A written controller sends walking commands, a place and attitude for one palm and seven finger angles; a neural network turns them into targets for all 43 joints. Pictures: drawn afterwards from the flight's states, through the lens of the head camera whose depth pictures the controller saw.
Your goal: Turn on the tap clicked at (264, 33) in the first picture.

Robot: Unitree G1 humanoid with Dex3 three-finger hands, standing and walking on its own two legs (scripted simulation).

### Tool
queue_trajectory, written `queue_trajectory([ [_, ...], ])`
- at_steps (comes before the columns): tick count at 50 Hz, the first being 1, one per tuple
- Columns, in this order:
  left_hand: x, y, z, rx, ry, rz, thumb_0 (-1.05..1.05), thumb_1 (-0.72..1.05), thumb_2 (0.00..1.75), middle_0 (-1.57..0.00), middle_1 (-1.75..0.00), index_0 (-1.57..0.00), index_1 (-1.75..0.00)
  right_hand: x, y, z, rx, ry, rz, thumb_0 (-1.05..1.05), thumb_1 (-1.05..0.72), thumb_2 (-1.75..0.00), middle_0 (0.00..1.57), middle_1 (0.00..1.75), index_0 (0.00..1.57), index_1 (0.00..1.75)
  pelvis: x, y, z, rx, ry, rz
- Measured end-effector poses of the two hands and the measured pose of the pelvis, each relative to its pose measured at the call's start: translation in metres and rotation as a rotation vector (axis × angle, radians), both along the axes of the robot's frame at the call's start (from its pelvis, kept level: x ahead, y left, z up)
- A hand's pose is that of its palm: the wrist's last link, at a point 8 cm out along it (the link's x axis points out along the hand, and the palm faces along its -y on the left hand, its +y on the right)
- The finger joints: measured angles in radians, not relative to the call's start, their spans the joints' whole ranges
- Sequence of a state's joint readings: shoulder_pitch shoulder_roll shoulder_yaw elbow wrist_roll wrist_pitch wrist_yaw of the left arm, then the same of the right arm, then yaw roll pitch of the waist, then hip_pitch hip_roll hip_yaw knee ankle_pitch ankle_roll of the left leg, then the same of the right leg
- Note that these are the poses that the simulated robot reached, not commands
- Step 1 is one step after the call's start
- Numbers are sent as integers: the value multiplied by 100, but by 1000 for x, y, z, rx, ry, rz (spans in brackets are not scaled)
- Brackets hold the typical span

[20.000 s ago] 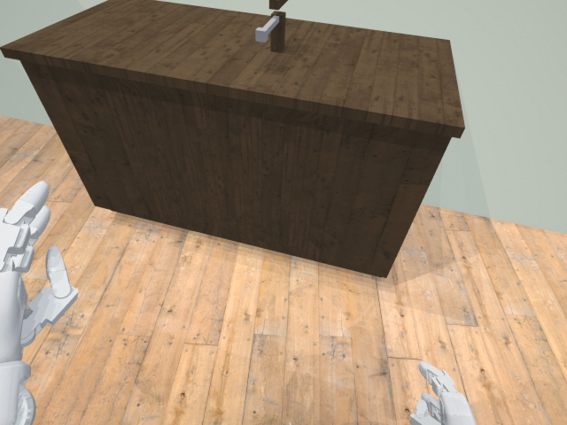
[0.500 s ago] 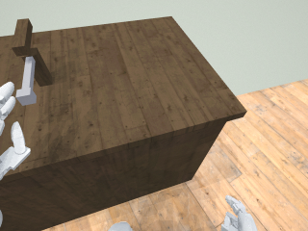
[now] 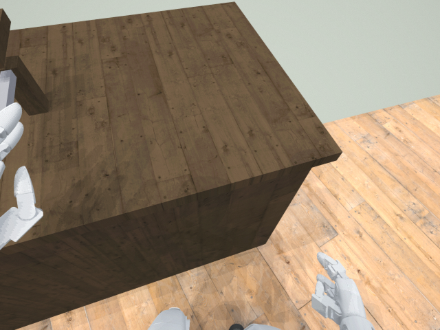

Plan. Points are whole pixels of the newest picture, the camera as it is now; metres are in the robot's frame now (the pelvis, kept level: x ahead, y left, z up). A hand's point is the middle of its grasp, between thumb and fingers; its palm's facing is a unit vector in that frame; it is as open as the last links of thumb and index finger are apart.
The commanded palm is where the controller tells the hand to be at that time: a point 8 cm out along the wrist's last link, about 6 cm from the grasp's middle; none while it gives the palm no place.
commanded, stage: come to a stop and stand still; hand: left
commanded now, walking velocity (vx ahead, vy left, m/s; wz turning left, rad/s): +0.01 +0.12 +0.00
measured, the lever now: (0, 135) +0.35 +0.35 +0.15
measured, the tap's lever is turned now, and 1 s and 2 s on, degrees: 0 0 0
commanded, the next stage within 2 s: look again from close up in 1.08 s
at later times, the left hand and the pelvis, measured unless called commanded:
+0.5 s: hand out of the picture +0.20 +0.28 +0.17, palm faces +0.44 -0.82 -0.36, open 7.4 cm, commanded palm +0.14 +0.31 +0.18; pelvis -0.01 +0.03 +0.01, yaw +1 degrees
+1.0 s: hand out of the picture +0.22 +0.31 +0.16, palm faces +0.34 -0.86 -0.39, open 7.4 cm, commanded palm +0.16 +0.34 +0.18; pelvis -0.01 +0.06 +0.01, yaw -1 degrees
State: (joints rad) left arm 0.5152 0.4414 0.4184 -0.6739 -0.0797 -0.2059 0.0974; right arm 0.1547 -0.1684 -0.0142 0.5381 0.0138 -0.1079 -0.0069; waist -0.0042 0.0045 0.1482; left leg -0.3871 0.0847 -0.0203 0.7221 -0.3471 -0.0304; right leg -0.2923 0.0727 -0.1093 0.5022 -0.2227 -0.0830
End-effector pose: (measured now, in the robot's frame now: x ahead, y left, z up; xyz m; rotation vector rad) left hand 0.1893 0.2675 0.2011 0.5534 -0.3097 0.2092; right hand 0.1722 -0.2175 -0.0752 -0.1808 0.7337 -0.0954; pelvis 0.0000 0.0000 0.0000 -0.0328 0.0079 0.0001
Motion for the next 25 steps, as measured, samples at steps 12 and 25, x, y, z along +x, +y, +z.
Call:
queue_trajectory([
  [12,-33,33,-18,-106,34,182,2,88,90,-21,-31,-21,-31,-32,-6,-1,-67,59,-41,2,-91,-90,20,30,20,30,-11,14,4,37,-38,7],
  [25,-33,50,-18,-152,5,197,2,89,90,-21,-30,-21,-30,-26,32,10,-10,1,16,2,-91,-90,20,30,20,30,-11,30,9,11,-43,18],
])
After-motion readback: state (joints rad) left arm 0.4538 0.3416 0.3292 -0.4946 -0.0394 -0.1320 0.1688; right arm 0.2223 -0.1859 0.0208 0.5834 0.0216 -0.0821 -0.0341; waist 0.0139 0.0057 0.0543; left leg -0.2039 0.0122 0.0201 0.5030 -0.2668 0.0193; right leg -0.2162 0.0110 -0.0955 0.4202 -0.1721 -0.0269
